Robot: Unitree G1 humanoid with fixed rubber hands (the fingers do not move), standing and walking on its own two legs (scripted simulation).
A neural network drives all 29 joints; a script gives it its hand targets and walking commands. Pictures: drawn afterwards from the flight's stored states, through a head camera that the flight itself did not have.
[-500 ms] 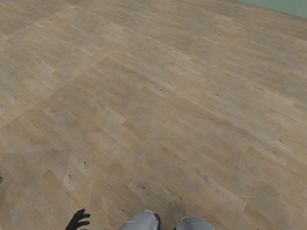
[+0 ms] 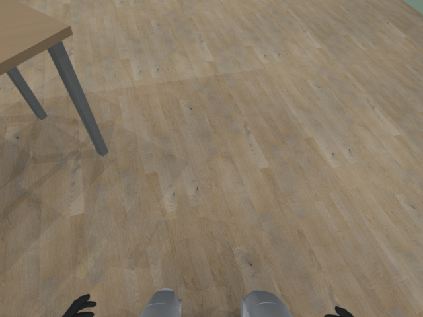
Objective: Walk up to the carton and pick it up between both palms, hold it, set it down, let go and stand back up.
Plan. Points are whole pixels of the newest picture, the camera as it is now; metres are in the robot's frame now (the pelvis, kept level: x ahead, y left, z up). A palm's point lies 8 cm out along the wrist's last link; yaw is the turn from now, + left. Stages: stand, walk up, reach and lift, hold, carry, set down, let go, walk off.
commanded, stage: walk up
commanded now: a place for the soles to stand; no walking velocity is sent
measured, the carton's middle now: out of the picture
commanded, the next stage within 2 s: none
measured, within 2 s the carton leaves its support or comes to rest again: neither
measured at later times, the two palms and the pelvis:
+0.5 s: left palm out of the picture +0.08 +0.33 -0.10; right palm (287, 222) +0.30 -0.17 -0.10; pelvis +0.12 +0.06 +0.01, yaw +24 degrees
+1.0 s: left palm out of the picture +0.20 +0.46 -0.11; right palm (213, 197) +0.38 +0.00 -0.14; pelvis +0.24 +0.20 -0.01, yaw +38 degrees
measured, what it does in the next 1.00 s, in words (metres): walks ahead, turning left: right foot, then left foot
